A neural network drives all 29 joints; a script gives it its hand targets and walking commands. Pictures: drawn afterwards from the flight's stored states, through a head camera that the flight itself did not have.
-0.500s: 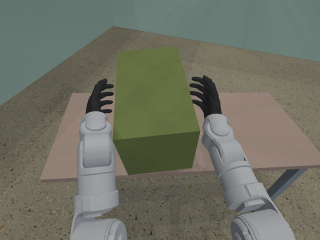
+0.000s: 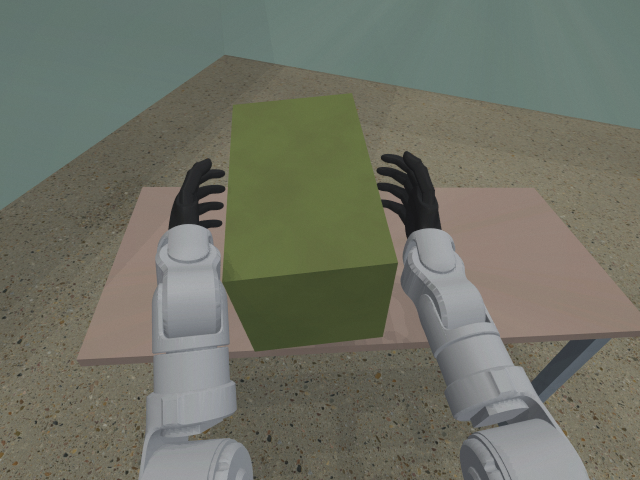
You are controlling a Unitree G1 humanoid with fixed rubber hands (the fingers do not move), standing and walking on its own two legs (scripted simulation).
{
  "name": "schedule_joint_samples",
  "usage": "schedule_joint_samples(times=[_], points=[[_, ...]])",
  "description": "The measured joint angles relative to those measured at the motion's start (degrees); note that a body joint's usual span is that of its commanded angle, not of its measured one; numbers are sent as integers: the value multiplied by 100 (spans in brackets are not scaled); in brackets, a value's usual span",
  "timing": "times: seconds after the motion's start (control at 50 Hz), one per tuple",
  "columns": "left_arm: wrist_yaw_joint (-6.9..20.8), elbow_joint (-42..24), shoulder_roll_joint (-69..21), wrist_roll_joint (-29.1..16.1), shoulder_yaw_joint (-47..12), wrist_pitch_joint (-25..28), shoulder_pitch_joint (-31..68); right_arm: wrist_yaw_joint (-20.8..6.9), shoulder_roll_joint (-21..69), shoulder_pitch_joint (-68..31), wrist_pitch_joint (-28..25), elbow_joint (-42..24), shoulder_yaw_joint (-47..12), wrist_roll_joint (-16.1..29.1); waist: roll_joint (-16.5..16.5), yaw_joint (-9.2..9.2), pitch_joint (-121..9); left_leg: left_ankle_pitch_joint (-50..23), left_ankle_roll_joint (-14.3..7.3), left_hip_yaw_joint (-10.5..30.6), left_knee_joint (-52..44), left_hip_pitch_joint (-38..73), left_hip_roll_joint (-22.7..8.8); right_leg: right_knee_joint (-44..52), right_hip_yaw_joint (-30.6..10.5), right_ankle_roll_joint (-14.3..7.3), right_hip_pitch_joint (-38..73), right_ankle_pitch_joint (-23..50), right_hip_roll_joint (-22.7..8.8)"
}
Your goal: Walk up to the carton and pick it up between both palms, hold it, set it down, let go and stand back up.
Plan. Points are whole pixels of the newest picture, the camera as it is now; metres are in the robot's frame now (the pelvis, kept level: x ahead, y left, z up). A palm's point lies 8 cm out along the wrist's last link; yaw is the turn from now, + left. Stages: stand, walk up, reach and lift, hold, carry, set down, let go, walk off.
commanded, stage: hold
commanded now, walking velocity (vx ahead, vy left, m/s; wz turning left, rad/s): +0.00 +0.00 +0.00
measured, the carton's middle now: (305, 217) +0.45 +0.02 +0.11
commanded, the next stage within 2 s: set down in 0.54 s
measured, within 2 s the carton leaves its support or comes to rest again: neither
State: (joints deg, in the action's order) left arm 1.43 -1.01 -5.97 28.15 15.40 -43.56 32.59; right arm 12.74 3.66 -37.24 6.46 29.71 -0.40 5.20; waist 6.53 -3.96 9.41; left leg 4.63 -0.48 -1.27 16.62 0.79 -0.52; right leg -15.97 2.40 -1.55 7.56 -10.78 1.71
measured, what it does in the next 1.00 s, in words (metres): stands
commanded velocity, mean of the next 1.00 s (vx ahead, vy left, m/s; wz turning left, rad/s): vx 0.00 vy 0.00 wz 0.00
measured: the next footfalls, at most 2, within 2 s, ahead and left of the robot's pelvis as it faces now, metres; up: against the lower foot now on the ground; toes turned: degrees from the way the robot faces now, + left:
none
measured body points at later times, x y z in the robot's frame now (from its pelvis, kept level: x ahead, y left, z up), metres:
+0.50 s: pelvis +0.00 +0.00 +0.00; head -0.02 +0.05 +0.45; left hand +0.37 +0.16 +0.17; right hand +0.38 -0.11 +0.18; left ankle +0.07 +0.11 -0.75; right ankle +0.00 -0.10 -0.75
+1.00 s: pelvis +0.01 +0.00 +0.00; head -0.02 +0.02 +0.45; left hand +0.39 +0.16 +0.16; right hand +0.39 -0.11 +0.20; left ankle +0.07 +0.11 -0.75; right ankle +0.00 -0.10 -0.75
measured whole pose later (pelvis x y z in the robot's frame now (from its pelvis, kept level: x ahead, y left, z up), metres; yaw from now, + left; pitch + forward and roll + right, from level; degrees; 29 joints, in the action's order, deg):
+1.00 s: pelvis +0.01 +0.00 +0.00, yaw +0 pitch -12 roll +0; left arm 4.1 11.2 -6.7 28.8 19.8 -31.4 34.0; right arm 10.6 6.9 -37.2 -1.2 31.7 6.8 -2.9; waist 4.5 -2.0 7.5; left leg 5.3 -0.4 -1.6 15.7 1.2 0.0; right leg -17.0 2.3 -1.6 7.1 -12.5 1.1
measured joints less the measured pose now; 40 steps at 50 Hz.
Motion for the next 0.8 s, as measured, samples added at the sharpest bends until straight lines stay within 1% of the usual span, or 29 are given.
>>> schedule_joint_samples(times=[0.2,0.36,0.54,0.62,0.68,0.72,0.8], points=[[-5,156,6,6,24,18,96,-39,35,-54,-8,100,124,-103,1,25,-17,-11,-9,-11,-7,-28,8,-35,-6,5,-50,-9,-11],[-20,-7,-13,12,-19,-2,-3,-24,-11,-4,-26,13,10,-18,5,7,16,7,-9,-23,5,4,5,-7,-17,13,-4,0,-10],[-67,6,-29,-15,-68,-9,-36,-47,-24,48,-29,0,29,-29,-18,13,3,21,-17,-22,38,-22,11,-33,-13,15,-26,-11,-17],[-70,168,63,-86,-129,3,-26,-11,8,69,132,-114,88,41,-67,26,-73,14,-19,-38,26,-61,12,-47,-26,20,-80,-15,-21],[-59,281,123,-178,-116,68,-20,40,47,63,247,-207,117,46,-122,4,-152,29,-19,-34,56,-120,15,-77,-20,21,-138,-31,-24],[-38,400,123,-198,-54,164,42,50,83,27,257,-208,183,-34,-154,-2,-190,34,-21,-29,65,-146,21,-100,-14,23,-168,-46,-30],[22,642,60,-125,97,451,186,-7,178,-28,106,-150,404,-268,-202,26,-244,23,-23,-29,21,-138,41,-128,-11,22,-191,-76,-50]])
